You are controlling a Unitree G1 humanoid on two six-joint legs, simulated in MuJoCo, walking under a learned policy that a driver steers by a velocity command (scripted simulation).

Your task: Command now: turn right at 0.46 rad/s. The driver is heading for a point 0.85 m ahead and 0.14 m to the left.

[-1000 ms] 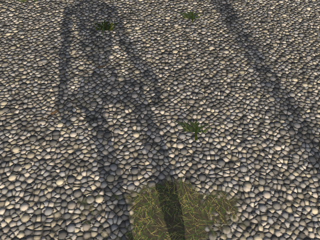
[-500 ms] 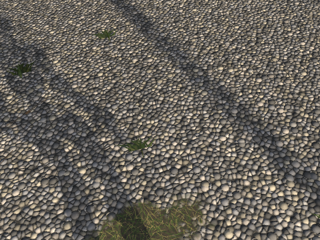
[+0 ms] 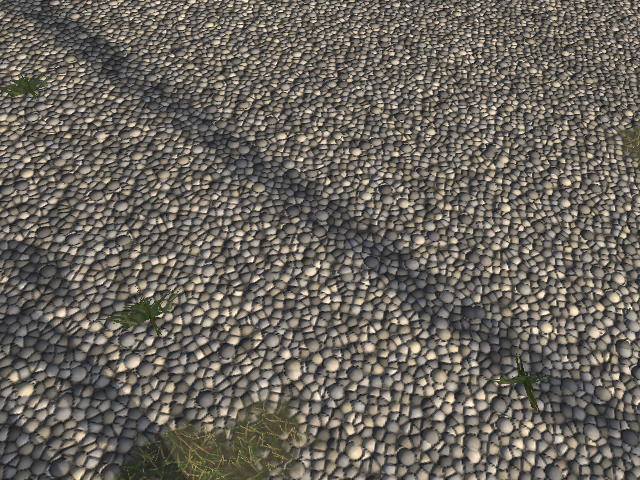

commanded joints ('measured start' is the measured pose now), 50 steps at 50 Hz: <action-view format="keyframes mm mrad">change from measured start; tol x32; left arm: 1 50 72 15 -30 -5 3 -15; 50 -151 -37 -63 34 15 -108 -29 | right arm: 1 -14 -134 -32 -60 -2 -18 -2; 50 283 -74 -22 206 12 -117 50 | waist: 1 -4 214 -65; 12 -3 226 -93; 15 7 -211 -83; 33 -19 -36 54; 37 -163 404 -152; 50 -43 125 45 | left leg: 1 102 211 -147 -129 412 149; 12 58 223 -119 -3 481 133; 15 -260 -5 60 193 -288 0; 21 -388 43 -5 471 -98 -14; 35 206 -7 54 23 -29 25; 38 317 390 -645 -296 -538 166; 50 196 173 -78 -318 410 144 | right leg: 1 -63 -19 -16 97 18 37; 13 432 -96 -72 -778 284 -38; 19 398 -348 282 -964 -165 -213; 33 275 -346 125 -855 142 -218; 38 -226 -93 -9 108 -41 -126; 50 -267 -200 -164 -162 370 -26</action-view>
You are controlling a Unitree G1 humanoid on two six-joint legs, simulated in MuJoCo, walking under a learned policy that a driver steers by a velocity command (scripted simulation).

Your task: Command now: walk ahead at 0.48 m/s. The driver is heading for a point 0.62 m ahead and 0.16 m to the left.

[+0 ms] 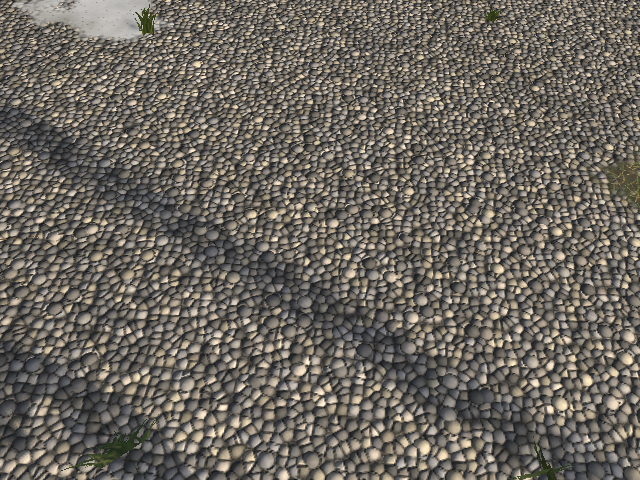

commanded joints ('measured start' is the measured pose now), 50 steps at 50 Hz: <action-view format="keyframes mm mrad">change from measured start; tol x32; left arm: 1 -149 20 -8 -97 -5 -11 -3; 7 -219 34 -11 -135 -12 -21 10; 12 331 219 60 5 32 -48 56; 50 198 9 19 -17 -11 16 54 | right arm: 1 45 -131 -21 -13 1 -13 -7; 32 -431 -47 -7 -170 -18 60 39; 50 -161 -162 -43 -56 -3 14 -19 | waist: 1 -11 116 85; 13 118 -164 -363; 17 11 24 22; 50 64 81 -71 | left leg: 1 -28 235 -114 -85 428 94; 10 110 268 -58 310 965 49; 13 -544 -18 -79 1148 -302 1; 14 -617 68 -142 1164 -209 17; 29 -657 154 -1 584 254 -33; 38 -294 -22 97 364 -37 132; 41 290 465 -726 162 512 399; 50 -130 228 -123 95 1002 143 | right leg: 1 -73 17 -47 -152 80 17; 11 605 86 -23 -477 -4 -147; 13 956 -353 753 -660 -204 -317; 18 430 -161 198 -809 -35 -147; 37 770 -174 -224 -430 1003 -69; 39 562 -149 -231 14 705 -49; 40 129 25 -227 412 -199 9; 41 -7 127 -13 572 -407 24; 50 155 32 7 98 -133 52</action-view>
